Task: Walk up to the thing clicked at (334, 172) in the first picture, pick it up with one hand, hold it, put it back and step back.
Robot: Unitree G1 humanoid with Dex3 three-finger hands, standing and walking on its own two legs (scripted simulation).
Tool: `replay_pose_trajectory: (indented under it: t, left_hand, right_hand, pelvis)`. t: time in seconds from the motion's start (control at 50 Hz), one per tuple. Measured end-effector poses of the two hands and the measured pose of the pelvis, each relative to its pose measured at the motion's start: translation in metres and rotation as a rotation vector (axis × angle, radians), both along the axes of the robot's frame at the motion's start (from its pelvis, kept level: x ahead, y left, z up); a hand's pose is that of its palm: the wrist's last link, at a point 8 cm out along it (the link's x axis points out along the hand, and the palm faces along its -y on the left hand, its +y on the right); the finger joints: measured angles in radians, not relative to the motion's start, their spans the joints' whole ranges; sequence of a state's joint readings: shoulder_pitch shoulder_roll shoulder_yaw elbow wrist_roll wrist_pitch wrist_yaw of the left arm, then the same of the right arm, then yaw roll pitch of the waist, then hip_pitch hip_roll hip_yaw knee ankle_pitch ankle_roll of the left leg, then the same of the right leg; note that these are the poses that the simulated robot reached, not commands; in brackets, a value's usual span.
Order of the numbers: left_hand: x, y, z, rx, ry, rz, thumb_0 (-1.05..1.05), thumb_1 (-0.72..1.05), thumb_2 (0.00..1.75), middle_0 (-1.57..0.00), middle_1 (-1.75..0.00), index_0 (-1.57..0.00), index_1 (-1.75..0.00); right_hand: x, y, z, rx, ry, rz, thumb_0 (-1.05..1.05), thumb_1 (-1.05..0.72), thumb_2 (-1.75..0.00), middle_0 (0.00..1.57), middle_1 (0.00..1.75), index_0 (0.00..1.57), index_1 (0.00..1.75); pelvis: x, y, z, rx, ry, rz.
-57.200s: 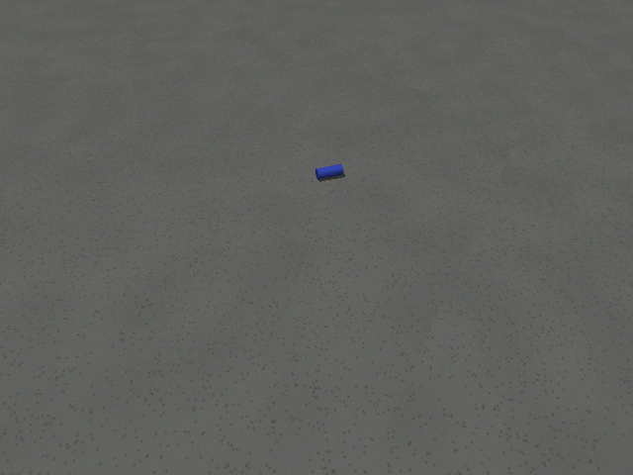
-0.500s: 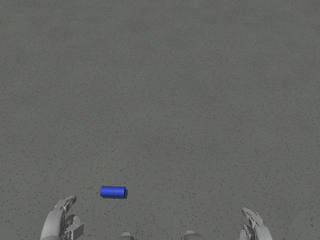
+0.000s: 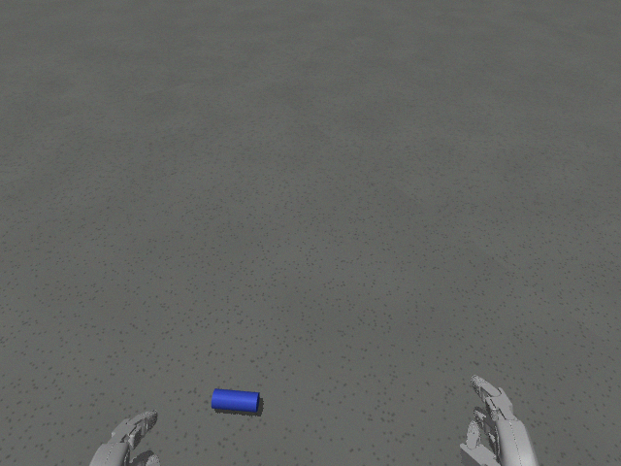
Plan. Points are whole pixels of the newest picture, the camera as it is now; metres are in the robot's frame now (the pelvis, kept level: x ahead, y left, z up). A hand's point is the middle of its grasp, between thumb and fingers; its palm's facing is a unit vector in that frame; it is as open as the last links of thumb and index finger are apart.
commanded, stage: home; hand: left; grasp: from above
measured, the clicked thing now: (235, 400) +0.49 +0.20 -0.69
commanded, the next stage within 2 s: stand in 1.70 s
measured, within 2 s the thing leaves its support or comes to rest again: neither
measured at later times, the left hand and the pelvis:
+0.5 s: hand out of the picture +0.16 +0.18 -0.05, palm faces +0.04 -0.98 -0.21, open 7.4 cm; pelvis +0.00 +0.00 +0.00, yaw -1 degrees
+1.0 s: hand out of the picture +0.17 +0.17 -0.05, palm faces +0.04 -0.98 -0.21, open 7.4 cm; pelvis +0.01 -0.01 +0.00, yaw +0 degrees
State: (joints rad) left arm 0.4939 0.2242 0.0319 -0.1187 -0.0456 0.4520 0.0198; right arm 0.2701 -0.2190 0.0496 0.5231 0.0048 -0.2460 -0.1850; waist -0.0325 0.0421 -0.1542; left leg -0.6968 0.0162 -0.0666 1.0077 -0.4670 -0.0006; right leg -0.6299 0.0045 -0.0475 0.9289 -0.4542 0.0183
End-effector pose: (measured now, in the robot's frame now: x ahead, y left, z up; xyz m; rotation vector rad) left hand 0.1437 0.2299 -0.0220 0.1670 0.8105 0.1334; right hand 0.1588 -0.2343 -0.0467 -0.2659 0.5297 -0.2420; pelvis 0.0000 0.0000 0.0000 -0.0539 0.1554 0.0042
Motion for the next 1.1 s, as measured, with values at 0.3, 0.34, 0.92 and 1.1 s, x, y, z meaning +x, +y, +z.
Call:
replay_pose_trajectory:
  t: [0.3, 0.34, 0.92, 1.1]
  left_hand:
    - [0.003, -0.003, 0.002, 0.009, 0.001, -0.01, 0.01, 0.9, 0.9, -0.2, -0.3, -0.2, -0.3]
    - [0.003, -0.003, 0.002, 0.007, -0.001, -0.011, 0.01, 0.9, 0.9, -0.2, -0.3, -0.2, -0.3]
    - [0.007, -0.009, 0.001, 0.006, 0.004, -0.012, 0.01, 0.9, 0.9, -0.2, -0.3, -0.2, -0.3]
    - [0.013, -0.008, 0.003, 0.015, -0.013, -0.021, 0.01, 0.9, 0.9, -0.2, -0.3, -0.2, -0.3]
  right_hand:
    - [-0.021, -0.005, -0.013, 0.012, 0.058, -0.036, 0.01, -0.9, -0.9, 0.21, 0.3, 0.2, 0.3]
    - [-0.023, -0.006, -0.013, 0.011, 0.06, -0.04, 0.01, -0.9, -0.9, 0.21, 0.3, 0.2, 0.3]
    - [-0.011, -0.012, -0.013, 0.01, 0.047, -0.035, 0.01, -0.9, -0.9, 0.21, 0.3, 0.2, 0.3]
    - [-0.01, -0.015, -0.012, 0.001, 0.055, -0.039, 0.01, -0.9, -0.9, 0.21, 0.3, 0.2, 0.3]
  pelvis:
    - [0.0, -0.001, 0.0, 0.004, 0.001, -0.007]
    - [0.0, -0.002, -0.001, 0.004, 0.001, -0.008]
    - [0.006, -0.007, -0.002, 0.008, 0.013, -0.009]
    - [0.008, -0.006, -0.002, 0.008, 0.013, -0.01]
